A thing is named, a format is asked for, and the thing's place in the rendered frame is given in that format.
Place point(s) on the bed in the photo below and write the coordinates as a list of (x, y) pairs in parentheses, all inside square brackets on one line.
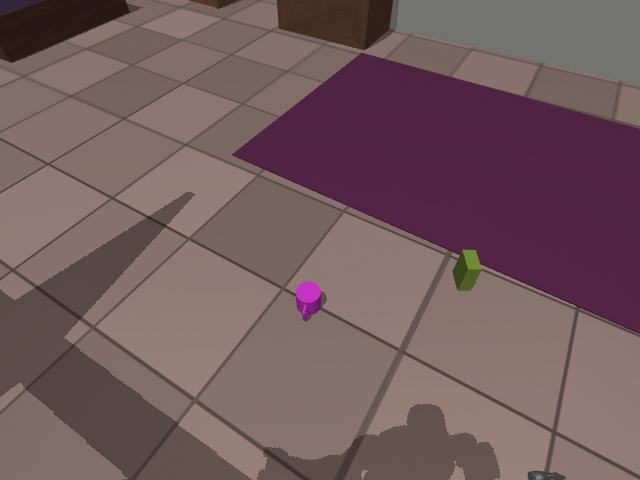
[(28, 26)]

